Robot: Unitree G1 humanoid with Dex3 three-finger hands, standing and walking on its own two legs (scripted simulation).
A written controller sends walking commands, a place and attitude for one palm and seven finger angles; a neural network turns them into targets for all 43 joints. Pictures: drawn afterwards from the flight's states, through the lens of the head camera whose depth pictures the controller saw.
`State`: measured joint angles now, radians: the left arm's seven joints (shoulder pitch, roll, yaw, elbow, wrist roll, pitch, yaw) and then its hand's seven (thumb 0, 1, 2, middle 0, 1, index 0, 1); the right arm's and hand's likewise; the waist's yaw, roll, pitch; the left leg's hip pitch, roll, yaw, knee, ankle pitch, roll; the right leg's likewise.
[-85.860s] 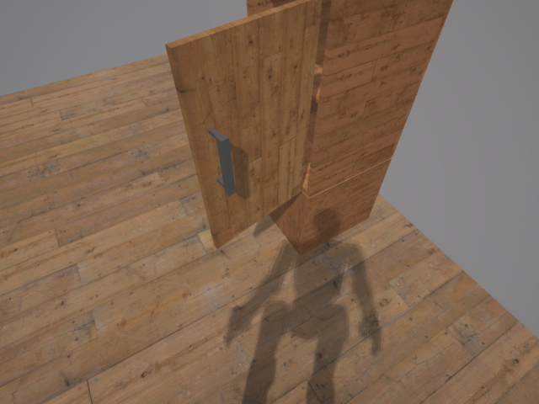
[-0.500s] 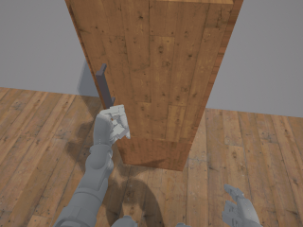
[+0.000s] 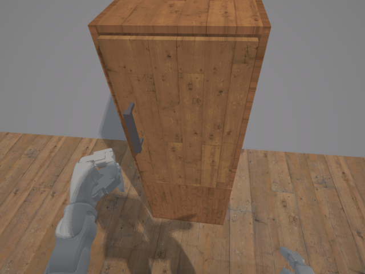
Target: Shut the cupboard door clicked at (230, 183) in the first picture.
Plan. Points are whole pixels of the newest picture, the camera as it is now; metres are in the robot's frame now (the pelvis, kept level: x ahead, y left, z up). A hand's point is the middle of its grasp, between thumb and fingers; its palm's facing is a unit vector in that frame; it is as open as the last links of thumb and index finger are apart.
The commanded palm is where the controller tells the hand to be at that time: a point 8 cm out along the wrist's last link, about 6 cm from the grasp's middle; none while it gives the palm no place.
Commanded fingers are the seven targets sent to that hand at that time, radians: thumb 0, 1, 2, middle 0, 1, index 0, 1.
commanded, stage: draw the hand back to the body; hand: left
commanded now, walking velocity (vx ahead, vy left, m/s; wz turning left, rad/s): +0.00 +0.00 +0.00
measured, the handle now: (135, 128) +0.50 +0.17 +0.02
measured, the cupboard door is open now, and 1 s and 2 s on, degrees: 0 0 0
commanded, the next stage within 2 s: step back with the hand held close in 1.08 s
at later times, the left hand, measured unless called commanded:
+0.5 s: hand (35, 189) +0.23 +0.25 +0.16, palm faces +0.33 -0.88 -0.33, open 4.6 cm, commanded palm +0.18 +0.30 +0.18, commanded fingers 0.00 0.90 0.90 -0.45 -0.57 -0.45 -0.57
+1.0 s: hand out of the picture +0.20 +0.28 +0.19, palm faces +0.46 -0.80 -0.38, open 7.3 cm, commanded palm +0.15 +0.32 +0.21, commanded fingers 0.00 0.90 0.90 -0.20 -0.30 -0.20 -0.30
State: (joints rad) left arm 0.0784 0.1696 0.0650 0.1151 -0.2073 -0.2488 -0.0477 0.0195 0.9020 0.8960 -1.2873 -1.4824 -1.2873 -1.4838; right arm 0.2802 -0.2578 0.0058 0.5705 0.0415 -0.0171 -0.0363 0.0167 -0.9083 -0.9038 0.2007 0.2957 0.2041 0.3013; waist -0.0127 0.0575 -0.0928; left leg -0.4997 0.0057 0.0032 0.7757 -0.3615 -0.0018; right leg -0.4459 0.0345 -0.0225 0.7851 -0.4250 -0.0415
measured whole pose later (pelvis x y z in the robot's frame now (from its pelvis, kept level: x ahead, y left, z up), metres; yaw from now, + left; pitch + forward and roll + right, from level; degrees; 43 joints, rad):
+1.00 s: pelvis +0.01 +0.02 +0.03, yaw +1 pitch -4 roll +0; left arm 0.45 0.33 0.32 -0.35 -0.08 -0.05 0.10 0.02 0.90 0.90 -0.22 -0.32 -0.22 -0.32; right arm 0.20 -0.23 0.02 0.63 0.01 -0.07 -0.08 0.02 -0.91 -0.90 0.20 0.30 0.21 0.30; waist 0.06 0.07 -0.01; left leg -0.14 -0.02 0.00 0.44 -0.23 0.03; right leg -0.07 0.01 -0.02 0.41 -0.28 -0.01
